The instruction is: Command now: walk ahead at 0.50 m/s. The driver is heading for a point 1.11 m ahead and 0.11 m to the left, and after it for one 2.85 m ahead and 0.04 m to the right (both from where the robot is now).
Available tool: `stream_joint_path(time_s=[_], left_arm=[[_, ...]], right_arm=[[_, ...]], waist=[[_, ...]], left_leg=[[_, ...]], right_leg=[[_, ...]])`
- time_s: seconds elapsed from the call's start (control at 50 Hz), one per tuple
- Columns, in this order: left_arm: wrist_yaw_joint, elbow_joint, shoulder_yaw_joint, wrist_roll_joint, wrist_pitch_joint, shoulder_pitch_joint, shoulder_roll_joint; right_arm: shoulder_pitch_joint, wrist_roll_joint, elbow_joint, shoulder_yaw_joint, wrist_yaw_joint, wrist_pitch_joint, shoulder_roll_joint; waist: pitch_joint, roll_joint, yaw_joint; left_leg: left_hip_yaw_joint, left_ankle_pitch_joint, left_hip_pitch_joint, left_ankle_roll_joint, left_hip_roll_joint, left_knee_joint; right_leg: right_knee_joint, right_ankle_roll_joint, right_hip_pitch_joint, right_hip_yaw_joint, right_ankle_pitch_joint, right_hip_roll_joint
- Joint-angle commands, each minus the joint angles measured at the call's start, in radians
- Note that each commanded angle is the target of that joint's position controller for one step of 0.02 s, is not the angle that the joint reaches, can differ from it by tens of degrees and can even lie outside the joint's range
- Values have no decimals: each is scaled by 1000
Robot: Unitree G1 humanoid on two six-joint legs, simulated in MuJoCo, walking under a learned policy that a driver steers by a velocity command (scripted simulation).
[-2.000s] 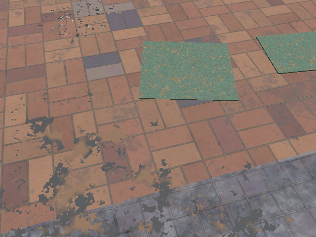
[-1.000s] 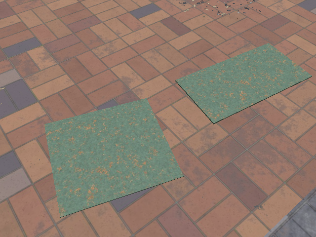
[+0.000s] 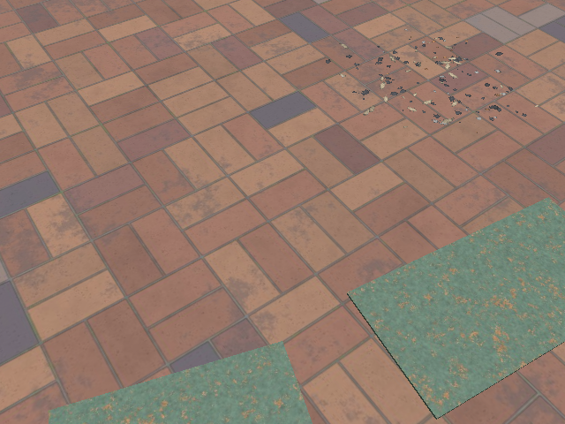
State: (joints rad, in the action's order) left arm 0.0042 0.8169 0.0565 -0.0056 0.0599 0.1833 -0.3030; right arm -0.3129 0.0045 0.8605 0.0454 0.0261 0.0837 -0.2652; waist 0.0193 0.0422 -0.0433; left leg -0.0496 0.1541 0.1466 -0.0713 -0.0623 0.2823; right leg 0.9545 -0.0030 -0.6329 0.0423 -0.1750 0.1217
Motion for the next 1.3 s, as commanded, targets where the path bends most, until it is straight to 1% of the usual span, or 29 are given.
stream_joint_path(time_s=[0.02, 0.1, 0.16, 0.2, 0.24, 0.26, 0.28, 0.3, 0.32, 0.36, 0.44, 0.5, 0.56, 0.58, 0.6, 0.62, 0.66, 0.74, 0.88, 0.94, 1.0, 1.08, 1.12, 1.14, 1.16, 1.18, 1.2, 1.24, 1.3], left_arm=[[-3, -56, 7, 5, 10, -28, -38], [-20, -89, -5, -5, 22, -165, -20], [-38, -112, -5, 2, 34, -214, -27], [-46, -101, 5, 8, 40, -169, -56], [-39, -37, 31, 22, 45, 12, -111], [-30, -16, 44, 39, 44, 120, -177], [-24, -2, 43, 41, 29, 147, -206], [-28, 0, 28, 16, 16, 176, -132], [-29, -7, 21, 4, 10, 109, -119], [-23, -22, 0, 14, 7, -45, -60], [-20, 2, 0, 41, 5, -142, -54], [-10, 29, 3, 27, -6, -139, -74], [-6, 54, -11, 15, -22, -141, -46], [-6, 72, -19, 18, -26, -113, -27], [-6, 80, -17, 24, -28, -85, -34], [3, 82, -15, 21, -36, -61, -25], [15, 95, -13, 21, -45, -72, -38], [17, 135, -13, 19, -47, -51, -34], [18, 183, -10, 8, -56, -64, -38], [21, 212, -5, -3, -65, -41, -40], [18, 204, -4, -10, -41, -56, -37], [-8, 187, -7, -16, 24, -69, -6], [-17, 228, 2, -21, 36, 41, -22], [-19, 269, 17, -25, 39, 142, -68], [-18, 314, 51, -33, 37, 278, -166], [-24, 327, 44, -18, 39, 360, -160], [-26, 314, 20, -3, 47, 312, -97], [-27, 287, 1, -3, 54, 245, -56], [-16, 271, -21, 2, 33, 219, -18]], right_arm=[[46, -6, -55, 35, -15, 15, -158], [-32, -17, -13, 40, -24, 5, -180], [-59, -14, 17, 39, -31, -18, -176], [-44, -15, 24, 42, -37, -31, -186], [-9, -16, 17, 39, -42, -39, -179], [-34, 5, -2, 21, -44, -36, -137], [-207, 16, 22, -17, -32, -28, -18], [-218, -7, 55, -2, -28, -25, -91], [-118, -33, 29, 18, -29, -28, -158], [-8, -20, 9, 21, -50, -52, -139], [-49, -4, 29, 10, -72, -99, -68], [-23, 1, 37, 11, -71, -112, -75], [12, 22, 42, 14, -64, -117, -77], [35, 28, 28, 14, -66, -115, -92], [56, 21, 16, 21, -71, -112, -142], [83, 10, 37, 31, -68, -106, -168], [114, 18, 44, 12, -62, -83, -87], [99, 4, 72, 10, -58, -57, -90], [92, -1, 109, 6, -61, -65, -89], [69, -13, 133, 14, -63, -75, -98], [50, -24, 129, 20, -63, -59, -108], [-17, -37, 153, 40, -51, -17, -153], [70, -37, 121, 37, -44, -10, -133], [156, -37, 79, 29, -40, -4, -106], [199, -23, 40, 18, -38, 13, -59], [196, -18, 35, 19, -38, 27, -55], [194, -40, 35, 25, -30, 33, -75], [207, -56, 35, 22, -16, 34, -57], [231, -35, 23, 28, -6, 23, -42]], waist=[[13, -101, 24], [41, -95, -27], [46, -101, -30], [0, -128, 6], [-108, -111, 100], [-242, -17, 123], [-389, 221, 61], [-476, 156, 101], [-343, 101, 105], [-166, 15, 58], [-131, 92, -12], [-155, 76, -3], [-83, 50, -11], [-40, 24, -2], [1, -44, 33], [25, -168, 68], [27, -165, 64], [-25, -107, 53], [-52, -54, 41], [-27, -65, 41], [97, -91, 31], [112, -215, 33], [75, -176, 100], [57, -73, 144], [8, 158, 180], [-28, 249, 201], [4, 111, 159], [53, 15, 116], [65, 32, 90]], left_leg=[[158, -184, 9, -147, 251, -172], [116, -152, -31, -130, 250, -170], [105, -349, -122, -106, 270, -74], [115, -465, -170, -75, 282, 13], [83, -596, -153, -22, 214, 224], [48, -360, -17, 25, 151, 443], [40, 382, 317, 98, 12, 802], [176, 563, 358, 108, 11, 929], [173, 528, 417, 104, 52, 961], [132, 405, 405, 119, 126, 854], [91, 299, 137, 134, 136, 559], [73, 117, 36, 119, 128, 398], [58, -1, -60, 81, 116, 234], [101, -11, -52, 61, 154, 161], [137, 18, -2, 40, 197, 126], [132, 235, 141, 26, 171, 101], [128, 256, 223, 55, 157, 52], [104, 5, 114, 74, 140, 109], [86, -137, 54, 61, 127, 137], [80, 247, 84, 23, 106, 126], [184, 514, 130, -39, 166, 75], [442, 363, 7, -143, 349, 7], [339, 169, 83, -102, 301, 97], [191, 54, 195, -42, 196, 245], [7, -7, 407, 46, 49, 568], [43, 369, 631, 74, 10, 824], [124, 409, 716, 49, 66, 955], [113, 272, 803, 15, 141, 981], [59, 109, 685, 36, 180, 798]], right_leg=[[-159, -15, -23, 6, 175, 15], [-351, -13, 28, -28, 292, -26], [-440, 11, 47, -30, 269, -59], [-469, 39, 123, -26, 227, -81], [-536, 81, 379, -58, 334, -114], [-461, 130, 639, 62, 724, 25], [-416, 325, 993, 371, 951, 283], [-460, 354, 977, 453, 818, 287], [-509, 314, 852, 353, 691, 240], [-590, 258, 587, 233, 521, 165], [-679, 235, 316, 101, 405, 89], [-703, 222, 299, 91, 180, 85], [-721, 139, 208, 82, -257, 29], [-711, 92, 194, 77, -345, 1], [-669, 55, 206, 47, -343, -48], [-637, 31, 297, -19, -247, -99], [-574, 29, 418, -30, -119, -97], [-552, 45, 439, -29, 37, -89], [-529, 39, 476, -33, 176, -86], [-491, 52, 431, -77, -207, -130], [-452, 75, 277, -56, -401, -125], [-303, 90, 166, -83, -217, -128], [-408, 115, 341, -62, -160, -120], [-494, 142, 496, 32, -100, -76], [-599, 212, 745, 291, 14, 51], [-681, 293, 900, 550, 177, 214], [-657, 298, 893, 529, 210, 245], [-667, 259, 859, 363, 246, 207], [-747, 201, 731, 191, 290, 126]])
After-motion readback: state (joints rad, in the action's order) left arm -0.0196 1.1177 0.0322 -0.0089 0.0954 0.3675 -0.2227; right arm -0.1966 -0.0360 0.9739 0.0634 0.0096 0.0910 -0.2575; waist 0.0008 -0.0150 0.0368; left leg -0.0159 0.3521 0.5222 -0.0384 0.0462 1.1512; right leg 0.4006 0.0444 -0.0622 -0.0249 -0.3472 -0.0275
